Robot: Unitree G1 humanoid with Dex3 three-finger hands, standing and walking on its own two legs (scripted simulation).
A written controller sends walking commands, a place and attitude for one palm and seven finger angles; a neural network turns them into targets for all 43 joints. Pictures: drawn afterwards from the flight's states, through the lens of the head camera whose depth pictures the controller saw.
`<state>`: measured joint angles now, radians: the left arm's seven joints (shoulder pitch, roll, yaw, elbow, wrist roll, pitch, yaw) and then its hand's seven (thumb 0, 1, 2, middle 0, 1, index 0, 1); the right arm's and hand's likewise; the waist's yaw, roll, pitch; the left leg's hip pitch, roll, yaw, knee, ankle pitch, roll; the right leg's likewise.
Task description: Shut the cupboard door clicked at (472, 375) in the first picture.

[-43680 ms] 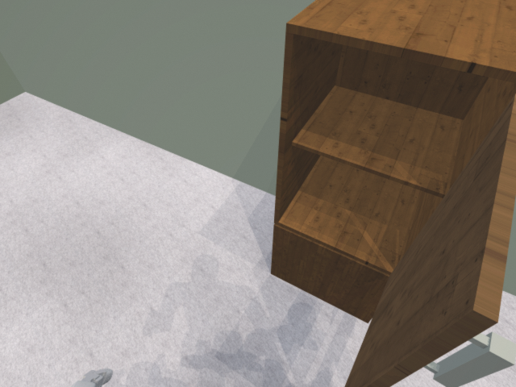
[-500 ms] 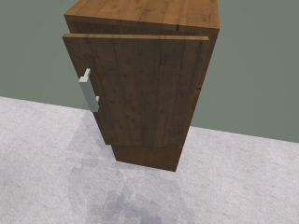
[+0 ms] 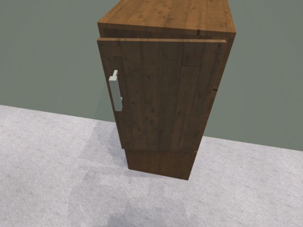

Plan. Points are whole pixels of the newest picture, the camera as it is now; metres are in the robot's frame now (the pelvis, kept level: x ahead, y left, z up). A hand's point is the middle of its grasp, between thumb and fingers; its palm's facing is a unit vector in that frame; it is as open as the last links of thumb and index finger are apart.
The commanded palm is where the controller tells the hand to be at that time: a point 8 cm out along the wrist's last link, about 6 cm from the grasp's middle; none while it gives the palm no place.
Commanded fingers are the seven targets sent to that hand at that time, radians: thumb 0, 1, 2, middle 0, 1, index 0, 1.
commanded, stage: come to a stop and stand still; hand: left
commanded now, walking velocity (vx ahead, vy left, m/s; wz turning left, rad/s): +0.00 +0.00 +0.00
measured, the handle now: (117, 90) +0.53 +0.16 +0.06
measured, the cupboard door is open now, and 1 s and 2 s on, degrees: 9 9 9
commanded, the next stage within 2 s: look again from close up in 1.16 s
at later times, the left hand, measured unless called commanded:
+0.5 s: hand out of the picture -0.03 +0.14 -0.16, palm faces +0.05 -0.98 -0.19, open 7.4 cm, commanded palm none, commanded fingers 0.00 0.90 0.90 -0.20 -0.30 -0.20 -0.30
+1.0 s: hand out of the picture +0.03 +0.12 -0.16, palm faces +0.06 -0.97 -0.22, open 7.3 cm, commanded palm none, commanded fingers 0.00 0.90 0.90 -0.20 -0.30 -0.20 -0.30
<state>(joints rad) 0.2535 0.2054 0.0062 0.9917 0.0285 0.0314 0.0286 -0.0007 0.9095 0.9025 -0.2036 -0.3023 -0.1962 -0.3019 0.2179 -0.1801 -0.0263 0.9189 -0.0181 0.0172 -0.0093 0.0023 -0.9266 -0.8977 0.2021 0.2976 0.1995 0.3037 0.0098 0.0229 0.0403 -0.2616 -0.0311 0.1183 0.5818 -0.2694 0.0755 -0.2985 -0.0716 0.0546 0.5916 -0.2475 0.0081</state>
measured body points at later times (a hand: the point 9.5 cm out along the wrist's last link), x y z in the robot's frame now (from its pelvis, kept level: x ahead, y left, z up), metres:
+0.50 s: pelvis -0.01 -0.03 +0.01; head -0.01 -0.04 +0.46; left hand -0.03 +0.19 -0.15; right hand +0.01 -0.27 -0.15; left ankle +0.04 +0.07 -0.73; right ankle +0.06 -0.17 -0.73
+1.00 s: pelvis +0.02 -0.05 +0.01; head +0.03 -0.06 +0.46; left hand +0.03 +0.18 -0.14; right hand +0.03 -0.27 -0.15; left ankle +0.04 +0.07 -0.73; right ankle +0.06 -0.17 -0.73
